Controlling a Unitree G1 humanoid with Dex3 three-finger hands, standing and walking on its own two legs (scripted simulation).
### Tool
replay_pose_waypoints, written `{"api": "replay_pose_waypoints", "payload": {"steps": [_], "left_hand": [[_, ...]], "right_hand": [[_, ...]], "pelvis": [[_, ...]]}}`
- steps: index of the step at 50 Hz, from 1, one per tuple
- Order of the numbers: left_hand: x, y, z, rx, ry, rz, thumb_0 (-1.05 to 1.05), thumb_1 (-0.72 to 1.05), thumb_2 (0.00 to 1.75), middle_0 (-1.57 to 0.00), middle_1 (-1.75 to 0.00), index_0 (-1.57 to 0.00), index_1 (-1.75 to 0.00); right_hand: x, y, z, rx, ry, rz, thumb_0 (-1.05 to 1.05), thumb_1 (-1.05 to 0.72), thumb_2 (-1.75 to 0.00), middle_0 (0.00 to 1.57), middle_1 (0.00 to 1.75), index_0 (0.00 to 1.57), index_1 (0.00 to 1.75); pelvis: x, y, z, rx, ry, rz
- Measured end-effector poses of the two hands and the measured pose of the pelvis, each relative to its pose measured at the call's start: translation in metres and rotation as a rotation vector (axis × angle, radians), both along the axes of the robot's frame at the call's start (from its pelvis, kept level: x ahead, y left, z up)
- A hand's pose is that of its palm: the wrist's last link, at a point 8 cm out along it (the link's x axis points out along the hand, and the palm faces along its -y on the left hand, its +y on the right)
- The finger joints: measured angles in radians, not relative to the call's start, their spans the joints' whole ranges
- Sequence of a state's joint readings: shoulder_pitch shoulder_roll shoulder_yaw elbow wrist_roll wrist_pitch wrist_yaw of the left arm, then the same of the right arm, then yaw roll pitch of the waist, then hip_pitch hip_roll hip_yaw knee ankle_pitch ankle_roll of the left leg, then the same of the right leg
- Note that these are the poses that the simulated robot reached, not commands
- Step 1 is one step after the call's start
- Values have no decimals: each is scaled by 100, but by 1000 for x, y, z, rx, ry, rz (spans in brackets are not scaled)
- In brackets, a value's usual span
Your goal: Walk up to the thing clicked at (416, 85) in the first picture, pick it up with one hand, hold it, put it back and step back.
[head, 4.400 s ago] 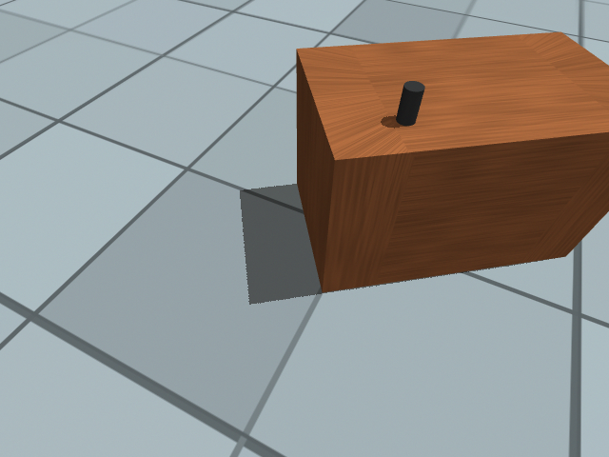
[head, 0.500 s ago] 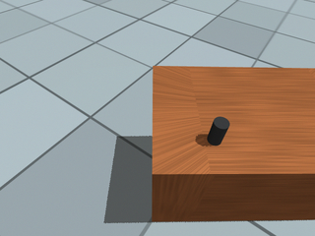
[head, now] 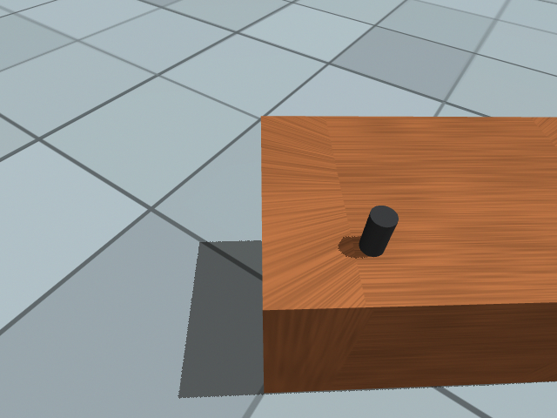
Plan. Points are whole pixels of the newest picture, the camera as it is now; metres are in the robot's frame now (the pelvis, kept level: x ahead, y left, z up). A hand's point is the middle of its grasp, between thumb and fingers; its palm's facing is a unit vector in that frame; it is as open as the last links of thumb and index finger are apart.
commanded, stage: stand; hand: right
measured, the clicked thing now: (377, 232) +0.47 -0.20 -0.08
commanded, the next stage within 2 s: rise first in 1.68 s
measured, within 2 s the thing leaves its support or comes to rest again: neither
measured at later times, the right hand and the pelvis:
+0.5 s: hand out of the picture +0.08 -0.25 -0.16, palm faces -0.02 +0.94 -0.34, open 7.4 cm; pelvis +0.00 +0.00 +0.00, yaw +0 degrees
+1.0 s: hand out of the picture +0.08 -0.26 -0.15, palm faces -0.02 +0.94 -0.34, open 7.4 cm; pelvis +0.01 +0.00 +0.00, yaw +0 degrees
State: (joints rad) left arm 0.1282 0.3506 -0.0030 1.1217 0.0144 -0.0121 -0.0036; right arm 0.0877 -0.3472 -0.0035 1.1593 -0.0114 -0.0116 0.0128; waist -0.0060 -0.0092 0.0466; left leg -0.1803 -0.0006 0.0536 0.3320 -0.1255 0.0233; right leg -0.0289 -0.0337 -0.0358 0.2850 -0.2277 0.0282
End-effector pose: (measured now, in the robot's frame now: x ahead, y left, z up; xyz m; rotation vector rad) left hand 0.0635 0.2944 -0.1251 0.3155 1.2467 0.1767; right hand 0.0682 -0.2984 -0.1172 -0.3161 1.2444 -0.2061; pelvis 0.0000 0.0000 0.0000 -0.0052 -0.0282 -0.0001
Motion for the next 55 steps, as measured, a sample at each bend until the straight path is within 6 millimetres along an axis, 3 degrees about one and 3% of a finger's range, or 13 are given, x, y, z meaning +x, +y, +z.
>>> {"api": "replay_pose_waypoints", "payload": {"steps": [24,55], "left_hand": [[5,0,2,7,-6,-2,1,90,90,-20,-30,-20,-30],[4,-1,3,9,-5,-5,1,90,90,-20,-30,-20,-30]], "right_hand": [[10,2,-1,6,-17,11,0,-91,-89,21,30,20,30],[9,-2,0,2,-16,5,0,-91,-89,21,30,20,30]], "pelvis": [[5,-1,0,2,0,-2],[6,-3,0,3,-3,-4]]}}
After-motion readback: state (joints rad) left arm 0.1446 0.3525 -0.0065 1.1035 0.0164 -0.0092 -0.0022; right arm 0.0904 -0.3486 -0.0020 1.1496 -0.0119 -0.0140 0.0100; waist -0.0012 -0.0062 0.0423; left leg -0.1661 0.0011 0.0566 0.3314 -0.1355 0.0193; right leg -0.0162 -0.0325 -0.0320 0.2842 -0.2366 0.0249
